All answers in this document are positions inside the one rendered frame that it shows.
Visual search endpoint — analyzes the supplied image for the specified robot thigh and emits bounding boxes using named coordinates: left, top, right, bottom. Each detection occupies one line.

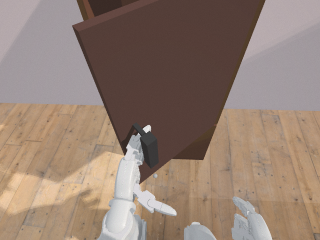
left=129, top=217, right=147, bottom=240
left=184, top=224, right=216, bottom=240

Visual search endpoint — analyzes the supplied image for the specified left robot hand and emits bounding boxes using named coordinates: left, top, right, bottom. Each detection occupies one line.
left=114, top=125, right=177, bottom=216

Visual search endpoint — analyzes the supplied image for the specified right robot hand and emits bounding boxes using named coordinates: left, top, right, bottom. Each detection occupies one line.
left=231, top=196, right=273, bottom=240

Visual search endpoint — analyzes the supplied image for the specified right robot thigh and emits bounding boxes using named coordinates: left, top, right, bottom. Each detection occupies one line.
left=184, top=224, right=216, bottom=240

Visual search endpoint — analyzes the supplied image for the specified handle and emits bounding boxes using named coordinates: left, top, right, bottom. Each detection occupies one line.
left=133, top=122, right=159, bottom=168

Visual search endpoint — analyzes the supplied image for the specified left robot thigh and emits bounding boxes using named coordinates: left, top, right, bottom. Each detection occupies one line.
left=129, top=217, right=147, bottom=240

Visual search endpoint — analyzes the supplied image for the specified left robot forearm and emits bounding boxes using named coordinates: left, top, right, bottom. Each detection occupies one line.
left=97, top=198, right=136, bottom=240

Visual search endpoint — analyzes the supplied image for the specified cupboard door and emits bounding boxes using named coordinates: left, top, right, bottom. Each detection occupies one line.
left=72, top=0, right=260, bottom=185

